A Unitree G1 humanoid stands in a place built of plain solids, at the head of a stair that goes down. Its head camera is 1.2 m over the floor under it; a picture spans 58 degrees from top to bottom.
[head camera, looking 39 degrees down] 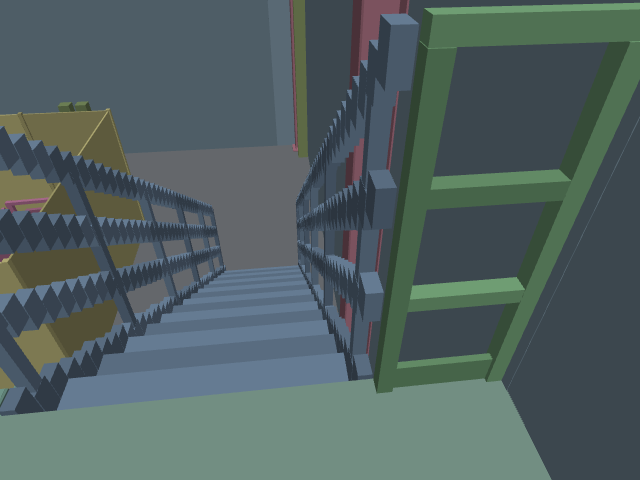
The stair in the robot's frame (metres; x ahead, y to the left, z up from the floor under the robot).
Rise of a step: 0.19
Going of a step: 0.25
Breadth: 1.11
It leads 6 degrees to the left of straight ahead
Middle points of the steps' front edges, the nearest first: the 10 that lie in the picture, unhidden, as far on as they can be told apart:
0.72 0.39 0.00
0.97 0.41 -0.19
1.22 0.44 -0.38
1.46 0.47 -0.57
1.70 0.50 -0.76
1.95 0.53 -0.95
2.19 0.55 -1.14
2.44 0.58 -1.33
2.68 0.61 -1.52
2.92 0.64 -1.71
